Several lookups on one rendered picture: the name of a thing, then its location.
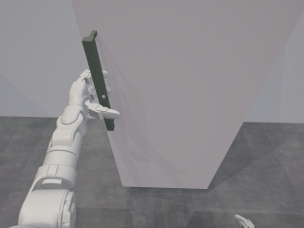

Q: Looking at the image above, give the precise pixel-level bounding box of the robot right hand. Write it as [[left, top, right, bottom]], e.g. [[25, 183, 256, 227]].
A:
[[235, 215, 255, 228]]

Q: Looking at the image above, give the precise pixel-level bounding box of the robot left upper arm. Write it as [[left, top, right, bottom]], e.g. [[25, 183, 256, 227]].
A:
[[9, 189, 77, 228]]

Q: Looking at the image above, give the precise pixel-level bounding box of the fridge door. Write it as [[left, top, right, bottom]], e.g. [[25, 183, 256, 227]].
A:
[[70, 0, 304, 189]]

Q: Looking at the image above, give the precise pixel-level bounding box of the robot left hand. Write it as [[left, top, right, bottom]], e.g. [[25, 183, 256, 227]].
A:
[[67, 69, 121, 120]]

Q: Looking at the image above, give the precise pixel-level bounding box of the handle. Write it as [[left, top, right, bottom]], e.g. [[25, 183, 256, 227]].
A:
[[82, 30, 115, 131]]

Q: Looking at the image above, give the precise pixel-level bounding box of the robot left forearm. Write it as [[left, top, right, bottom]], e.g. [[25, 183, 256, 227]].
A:
[[18, 104, 87, 225]]

